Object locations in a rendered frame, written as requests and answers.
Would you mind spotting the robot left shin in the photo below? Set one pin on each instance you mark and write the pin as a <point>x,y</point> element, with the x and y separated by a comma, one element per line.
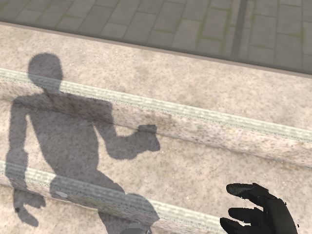
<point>136,225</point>

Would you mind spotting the right robot hand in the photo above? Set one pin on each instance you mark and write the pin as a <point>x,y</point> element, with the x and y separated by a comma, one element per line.
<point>274,219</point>

